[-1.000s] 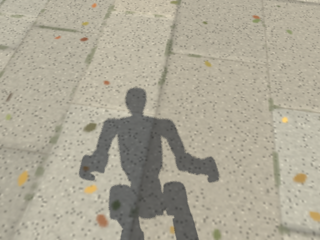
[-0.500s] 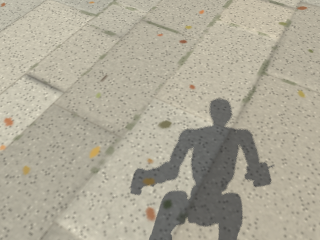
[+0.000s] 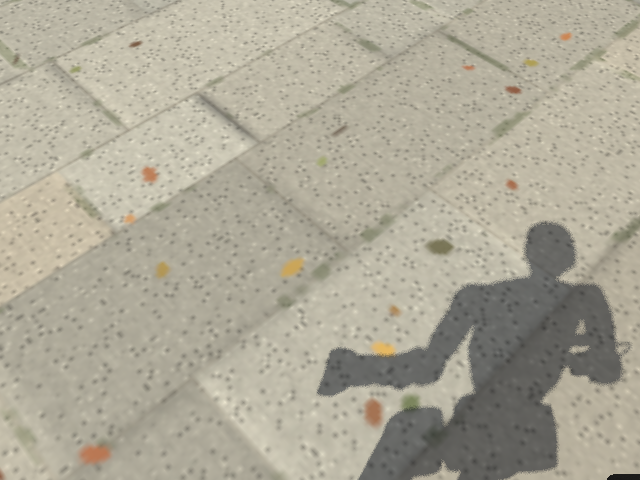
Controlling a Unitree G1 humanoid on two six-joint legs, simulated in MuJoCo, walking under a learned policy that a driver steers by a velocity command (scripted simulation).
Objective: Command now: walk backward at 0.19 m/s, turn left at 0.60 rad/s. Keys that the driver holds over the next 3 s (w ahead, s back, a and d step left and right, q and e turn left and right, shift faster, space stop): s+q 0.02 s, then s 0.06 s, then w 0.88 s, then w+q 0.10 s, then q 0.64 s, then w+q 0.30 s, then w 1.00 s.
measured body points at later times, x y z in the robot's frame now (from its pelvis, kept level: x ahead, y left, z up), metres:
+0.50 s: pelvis -0.02 -0.01 +0.01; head -0.02 -0.01 +0.46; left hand +0.00 +0.27 -0.10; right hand +0.15 -0.27 -0.09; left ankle -0.05 +0.11 -0.72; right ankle -0.03 -0.14 -0.74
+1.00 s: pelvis +0.19 +0.00 -0.02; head +0.23 +0.00 +0.43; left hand +0.42 +0.24 -0.08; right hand +0.15 -0.29 -0.14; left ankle -0.04 +0.11 -0.73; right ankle +0.33 -0.09 -0.74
